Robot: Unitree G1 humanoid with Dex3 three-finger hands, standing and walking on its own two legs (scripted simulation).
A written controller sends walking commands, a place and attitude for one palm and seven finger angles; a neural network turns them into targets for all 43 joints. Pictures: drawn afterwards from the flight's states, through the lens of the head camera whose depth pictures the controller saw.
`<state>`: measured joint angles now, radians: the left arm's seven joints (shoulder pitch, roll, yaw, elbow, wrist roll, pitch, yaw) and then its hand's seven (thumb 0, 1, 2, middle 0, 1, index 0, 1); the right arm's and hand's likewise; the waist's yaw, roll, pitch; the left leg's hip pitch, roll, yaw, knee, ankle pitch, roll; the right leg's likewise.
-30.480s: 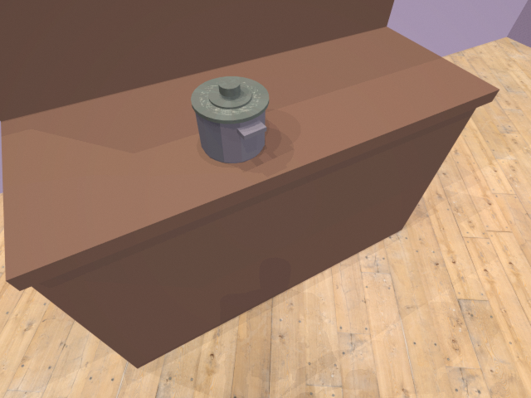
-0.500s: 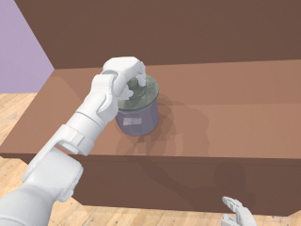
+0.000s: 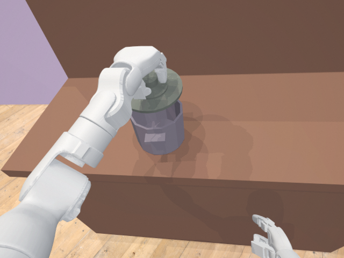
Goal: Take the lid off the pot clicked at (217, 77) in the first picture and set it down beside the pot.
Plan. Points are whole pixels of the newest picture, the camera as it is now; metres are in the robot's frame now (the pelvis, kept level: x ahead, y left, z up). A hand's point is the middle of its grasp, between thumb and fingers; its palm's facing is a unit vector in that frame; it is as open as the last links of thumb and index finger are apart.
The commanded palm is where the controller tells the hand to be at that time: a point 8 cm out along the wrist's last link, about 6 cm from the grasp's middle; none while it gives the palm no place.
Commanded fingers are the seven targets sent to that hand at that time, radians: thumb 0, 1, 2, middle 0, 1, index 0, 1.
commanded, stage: lift the lid straight up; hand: left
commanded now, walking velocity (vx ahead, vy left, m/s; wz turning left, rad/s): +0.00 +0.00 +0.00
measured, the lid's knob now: (149, 79) +0.47 +0.07 +0.19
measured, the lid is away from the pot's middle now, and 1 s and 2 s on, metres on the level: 0.00 0.02 0.11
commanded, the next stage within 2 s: move the lid sideways beside the pot in 1.08 s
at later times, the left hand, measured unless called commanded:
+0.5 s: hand (141, 65) +0.44 +0.07 +0.25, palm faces -0.06 -0.02 -1.00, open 6.9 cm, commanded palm +0.41 +0.08 +0.32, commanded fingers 0.00 0.63 1.07 -0.91 -0.94 -0.94 -0.94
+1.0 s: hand (137, 50) +0.44 +0.07 +0.28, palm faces -0.01 +0.00 -1.00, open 6.9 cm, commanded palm +0.41 +0.08 +0.35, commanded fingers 0.00 0.63 1.07 -0.91 -0.94 -0.94 -0.94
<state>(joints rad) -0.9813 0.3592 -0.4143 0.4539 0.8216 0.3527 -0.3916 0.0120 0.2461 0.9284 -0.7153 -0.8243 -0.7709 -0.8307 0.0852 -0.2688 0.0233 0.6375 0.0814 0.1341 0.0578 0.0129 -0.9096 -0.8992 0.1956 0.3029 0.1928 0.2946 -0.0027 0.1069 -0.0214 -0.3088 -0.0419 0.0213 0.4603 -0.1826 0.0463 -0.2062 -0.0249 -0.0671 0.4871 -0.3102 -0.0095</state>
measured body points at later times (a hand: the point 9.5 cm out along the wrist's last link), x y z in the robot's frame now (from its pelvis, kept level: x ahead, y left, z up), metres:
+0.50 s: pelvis -0.01 +0.00 +0.00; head +0.00 -0.04 +0.45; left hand +0.44 +0.07 +0.30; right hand +0.17 -0.22 -0.12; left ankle +0.03 +0.09 -0.74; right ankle -0.04 -0.11 -0.74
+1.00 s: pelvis +0.00 +0.01 +0.00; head +0.01 -0.04 +0.45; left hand +0.44 +0.07 +0.33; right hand +0.19 -0.22 -0.11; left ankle +0.03 +0.09 -0.74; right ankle -0.04 -0.11 -0.74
